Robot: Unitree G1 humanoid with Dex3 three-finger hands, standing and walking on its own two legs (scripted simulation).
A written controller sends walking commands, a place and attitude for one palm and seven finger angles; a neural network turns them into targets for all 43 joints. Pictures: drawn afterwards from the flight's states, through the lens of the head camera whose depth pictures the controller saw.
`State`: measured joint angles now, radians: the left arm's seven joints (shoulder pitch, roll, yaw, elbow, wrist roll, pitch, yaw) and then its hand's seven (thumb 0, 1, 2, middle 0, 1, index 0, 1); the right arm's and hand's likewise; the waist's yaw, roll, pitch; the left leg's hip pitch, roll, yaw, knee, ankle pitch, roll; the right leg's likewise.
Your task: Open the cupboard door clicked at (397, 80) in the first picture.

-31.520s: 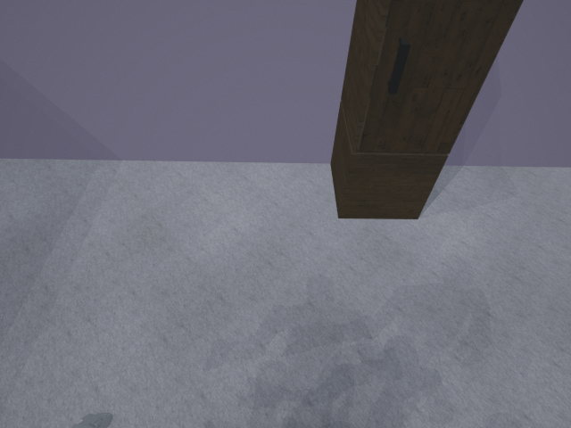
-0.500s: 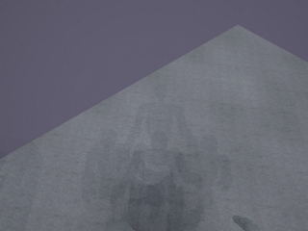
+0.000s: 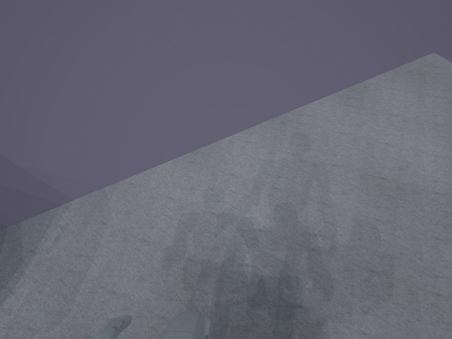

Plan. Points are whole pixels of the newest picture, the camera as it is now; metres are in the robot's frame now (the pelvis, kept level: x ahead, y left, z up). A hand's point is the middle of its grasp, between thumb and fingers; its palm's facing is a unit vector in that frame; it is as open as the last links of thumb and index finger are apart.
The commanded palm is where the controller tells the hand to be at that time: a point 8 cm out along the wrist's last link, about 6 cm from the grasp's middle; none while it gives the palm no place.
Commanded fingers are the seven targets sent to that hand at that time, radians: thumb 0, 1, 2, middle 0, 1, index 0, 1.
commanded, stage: turn to face it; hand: left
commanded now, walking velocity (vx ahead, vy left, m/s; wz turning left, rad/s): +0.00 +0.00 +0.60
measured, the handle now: out of the picture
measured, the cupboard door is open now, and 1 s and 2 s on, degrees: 55 55 55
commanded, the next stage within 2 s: none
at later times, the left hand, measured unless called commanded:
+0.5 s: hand out of the picture +0.03 +0.24 -0.16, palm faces +0.32 -0.91 -0.26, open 7.4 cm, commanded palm none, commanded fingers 0.00 0.90 0.90 -0.20 -0.30 -0.20 -0.30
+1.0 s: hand out of the picture -0.02 +0.15 -0.16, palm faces +0.60 -0.76 -0.24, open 7.3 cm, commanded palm none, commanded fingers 0.00 0.90 0.90 -0.20 -0.30 -0.20 -0.30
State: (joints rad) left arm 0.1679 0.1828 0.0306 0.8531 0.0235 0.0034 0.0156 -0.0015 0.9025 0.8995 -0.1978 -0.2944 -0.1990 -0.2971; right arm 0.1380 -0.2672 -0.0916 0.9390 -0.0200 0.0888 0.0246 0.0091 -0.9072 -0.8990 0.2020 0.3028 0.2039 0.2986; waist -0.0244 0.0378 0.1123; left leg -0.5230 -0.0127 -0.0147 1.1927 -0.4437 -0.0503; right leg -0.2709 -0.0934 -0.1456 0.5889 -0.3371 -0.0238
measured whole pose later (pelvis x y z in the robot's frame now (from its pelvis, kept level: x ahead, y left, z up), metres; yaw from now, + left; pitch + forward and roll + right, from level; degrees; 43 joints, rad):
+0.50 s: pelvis +0.02 +0.00 +0.00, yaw +17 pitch +1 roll +0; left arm 0.17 0.26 0.07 0.90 0.02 0.05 0.00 0.00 0.91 0.90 -0.20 -0.29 -0.20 -0.30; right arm 0.12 -0.23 -0.05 0.91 -0.03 0.04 0.01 0.00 -0.90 -0.90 0.20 0.30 0.21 0.30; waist 0.01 -0.02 0.10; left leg -0.29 -0.02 0.01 0.52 -0.25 0.02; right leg -0.50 -0.10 -0.02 1.04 -0.42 0.08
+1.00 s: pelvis +0.04 -0.05 +0.00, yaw +37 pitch +0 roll +2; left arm 0.22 0.20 0.05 0.89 0.03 0.00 0.01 0.00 0.91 0.90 -0.20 -0.30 -0.20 -0.30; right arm 0.11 -0.23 -0.08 0.95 -0.02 0.09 0.04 0.01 -0.91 -0.90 0.20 0.30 0.20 0.30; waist 0.01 -0.03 0.11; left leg -0.40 0.03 0.07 0.84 -0.45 -0.05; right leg -0.21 -0.15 -0.29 0.56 -0.34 -0.01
